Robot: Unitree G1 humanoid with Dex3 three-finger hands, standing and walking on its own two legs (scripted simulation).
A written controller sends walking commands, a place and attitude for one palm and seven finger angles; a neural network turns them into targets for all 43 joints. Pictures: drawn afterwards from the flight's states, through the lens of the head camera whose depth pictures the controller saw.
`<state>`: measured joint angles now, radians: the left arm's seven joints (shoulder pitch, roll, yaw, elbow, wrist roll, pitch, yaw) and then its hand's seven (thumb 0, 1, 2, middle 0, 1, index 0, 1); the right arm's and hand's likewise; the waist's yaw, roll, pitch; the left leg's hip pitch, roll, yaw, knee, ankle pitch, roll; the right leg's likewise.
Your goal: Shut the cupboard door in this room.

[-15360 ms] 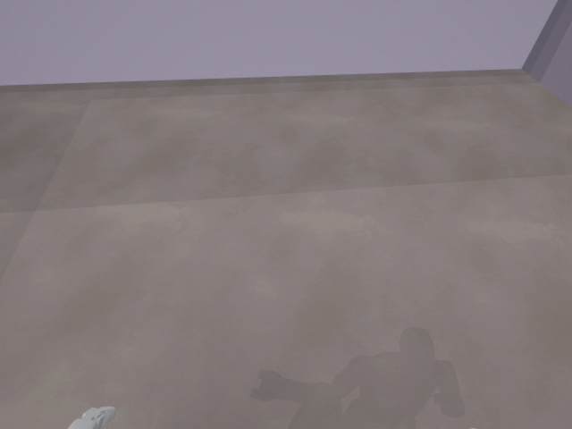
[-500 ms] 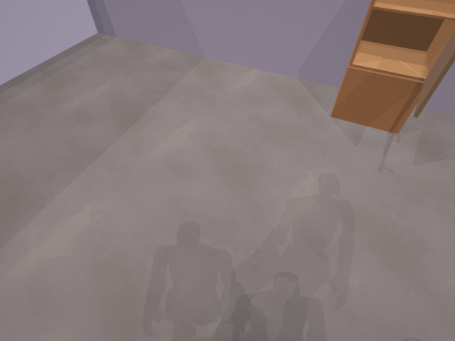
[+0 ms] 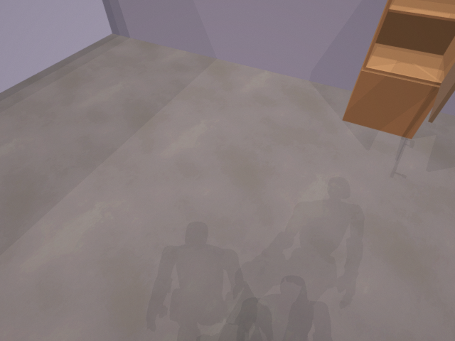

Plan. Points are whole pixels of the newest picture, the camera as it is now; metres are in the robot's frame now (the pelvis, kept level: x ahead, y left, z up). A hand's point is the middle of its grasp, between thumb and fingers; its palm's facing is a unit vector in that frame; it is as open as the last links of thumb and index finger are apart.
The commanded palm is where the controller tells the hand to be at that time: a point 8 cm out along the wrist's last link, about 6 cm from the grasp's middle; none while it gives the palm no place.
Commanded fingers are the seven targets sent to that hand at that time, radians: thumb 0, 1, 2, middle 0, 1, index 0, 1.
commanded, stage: stand and wait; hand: left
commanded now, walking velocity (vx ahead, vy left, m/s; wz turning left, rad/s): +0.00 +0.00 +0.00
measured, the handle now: out of the picture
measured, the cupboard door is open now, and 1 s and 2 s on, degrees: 81 81 81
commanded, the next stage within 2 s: turn or walk to find it in 0.26 s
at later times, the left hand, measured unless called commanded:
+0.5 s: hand out of the picture +0.05 +0.21 -0.17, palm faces -0.03 -0.96 -0.28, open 7.3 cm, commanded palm none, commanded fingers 0.00 0.90 0.90 -0.20 -0.30 -0.20 -0.30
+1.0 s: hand out of the picture +0.09 +0.21 -0.17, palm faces +0.01 -0.96 -0.26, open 7.3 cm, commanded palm none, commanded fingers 0.00 0.90 0.90 -0.20 -0.30 -0.20 -0.30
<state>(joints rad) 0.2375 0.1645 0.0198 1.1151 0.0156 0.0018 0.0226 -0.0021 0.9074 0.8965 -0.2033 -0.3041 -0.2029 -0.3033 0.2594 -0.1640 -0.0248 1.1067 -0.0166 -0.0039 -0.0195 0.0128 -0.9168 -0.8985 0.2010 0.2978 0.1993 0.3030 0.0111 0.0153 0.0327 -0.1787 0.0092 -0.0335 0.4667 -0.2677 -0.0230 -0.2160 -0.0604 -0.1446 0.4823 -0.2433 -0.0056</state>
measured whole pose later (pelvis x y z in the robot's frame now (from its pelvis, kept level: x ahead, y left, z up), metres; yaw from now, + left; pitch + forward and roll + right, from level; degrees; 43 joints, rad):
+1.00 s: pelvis +0.01 +0.01 +0.00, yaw +0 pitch +0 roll +0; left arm 0.14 0.22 0.03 1.04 0.02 0.02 0.02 0.00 0.91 0.90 -0.20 -0.30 -0.20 -0.30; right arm 0.25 -0.21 -0.03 1.08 -0.02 0.02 -0.01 0.01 -0.90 -0.90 0.20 0.30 0.20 0.30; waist -0.01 0.01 0.05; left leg -0.22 0.01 -0.02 0.54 -0.31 -0.02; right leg -0.25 -0.07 -0.13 0.54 -0.28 0.00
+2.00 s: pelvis -0.01 -0.06 +0.00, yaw +29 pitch +0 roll +1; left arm 0.29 0.17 0.03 0.99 0.04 0.01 0.02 0.00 0.90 0.90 -0.21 -0.30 -0.21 -0.30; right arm 0.16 -0.24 -0.07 1.01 -0.01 0.07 0.01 0.01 -0.91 -0.90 0.20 0.30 0.20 0.30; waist 0.03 0.00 0.09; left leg -0.34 0.04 0.02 0.85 -0.47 -0.07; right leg -0.24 -0.11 -0.24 0.53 -0.29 -0.03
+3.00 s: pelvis -0.01 -0.13 +0.00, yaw +53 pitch -1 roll +3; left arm 0.25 0.15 0.04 0.97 0.02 0.01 0.03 0.00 0.91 0.90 -0.21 -0.30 -0.21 -0.30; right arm 0.26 -0.26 -0.10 1.04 -0.03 0.09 0.01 0.01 -0.91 -0.90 0.20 0.30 0.20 0.30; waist 0.00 0.04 0.06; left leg -0.43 0.05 -0.05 1.14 -0.33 -0.08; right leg -0.22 -0.08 -0.24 0.46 -0.23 -0.08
